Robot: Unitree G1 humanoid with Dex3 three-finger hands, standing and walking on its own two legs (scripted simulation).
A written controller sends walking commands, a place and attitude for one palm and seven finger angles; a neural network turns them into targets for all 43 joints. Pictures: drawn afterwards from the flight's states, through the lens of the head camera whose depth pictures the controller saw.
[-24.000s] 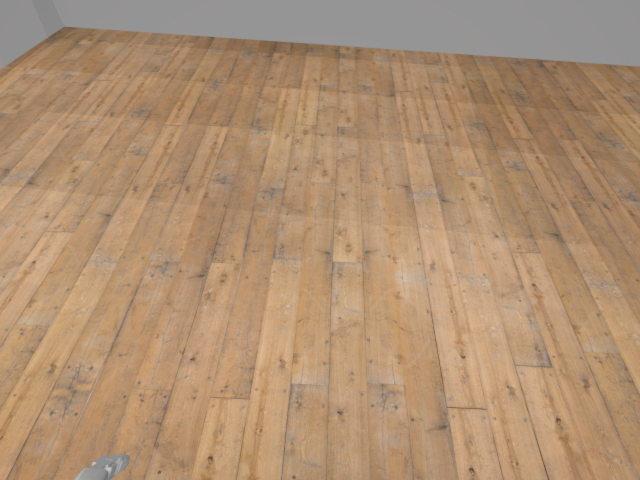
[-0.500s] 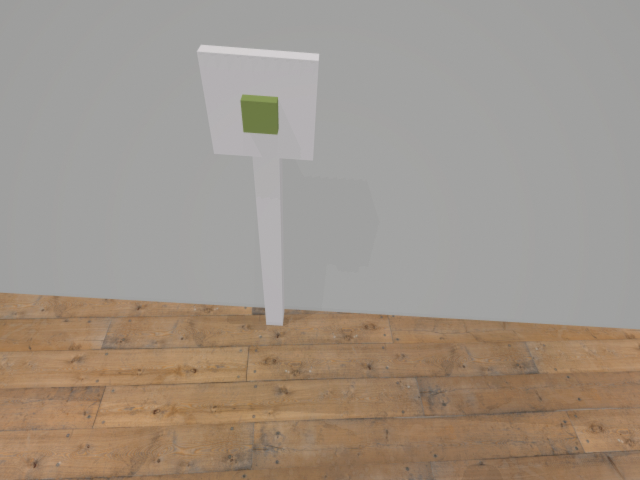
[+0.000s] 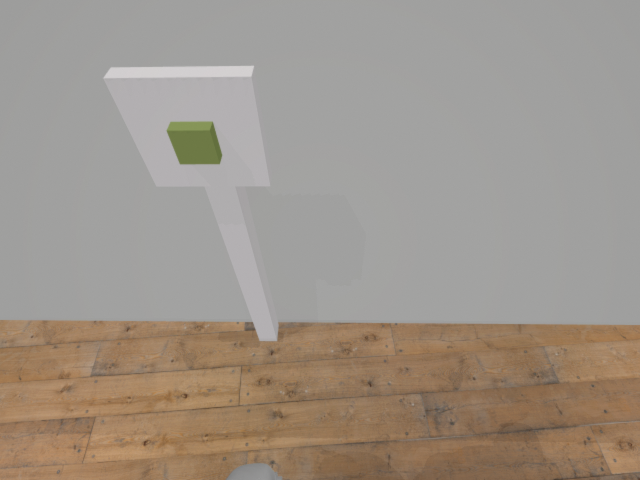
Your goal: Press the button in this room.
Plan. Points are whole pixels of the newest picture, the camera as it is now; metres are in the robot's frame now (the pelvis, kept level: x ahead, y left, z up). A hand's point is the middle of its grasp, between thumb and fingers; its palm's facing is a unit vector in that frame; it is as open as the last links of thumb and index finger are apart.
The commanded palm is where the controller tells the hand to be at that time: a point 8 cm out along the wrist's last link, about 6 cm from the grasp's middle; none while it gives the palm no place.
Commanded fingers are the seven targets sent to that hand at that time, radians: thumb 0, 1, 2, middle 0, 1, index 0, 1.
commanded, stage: take the last steps up to it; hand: left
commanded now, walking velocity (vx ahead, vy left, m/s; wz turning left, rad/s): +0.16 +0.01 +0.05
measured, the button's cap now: (196, 142) +0.58 +0.23 +0.09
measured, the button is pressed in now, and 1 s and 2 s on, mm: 0 0 0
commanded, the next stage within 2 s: come to a stop and stand still in 0.04 s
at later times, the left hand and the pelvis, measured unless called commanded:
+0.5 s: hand out of the picture +0.08 +0.21 -0.18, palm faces +0.02 -0.98 -0.20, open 7.4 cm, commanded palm none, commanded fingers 0.00 0.90 0.90 -0.20 -0.30 -0.20 -0.30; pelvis +0.07 +0.03 +0.00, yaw -2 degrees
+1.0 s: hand out of the picture +0.06 +0.17 -0.16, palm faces +0.04 -0.97 -0.23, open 7.3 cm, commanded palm none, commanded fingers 0.00 0.90 0.90 -0.20 -0.30 -0.20 -0.30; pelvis +0.05 -0.01 +0.01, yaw -1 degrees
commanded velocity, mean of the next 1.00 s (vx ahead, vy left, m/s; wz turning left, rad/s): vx -0.03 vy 0.03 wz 0.00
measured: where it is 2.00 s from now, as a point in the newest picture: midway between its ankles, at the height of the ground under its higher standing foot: outside the picture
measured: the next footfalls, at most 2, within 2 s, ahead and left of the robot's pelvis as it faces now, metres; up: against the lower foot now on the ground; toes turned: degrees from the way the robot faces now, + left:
left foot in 0.24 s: +0.16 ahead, +0.13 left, +0.00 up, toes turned +7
right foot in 0.68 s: +0.08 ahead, -0.14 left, +0.00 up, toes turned -6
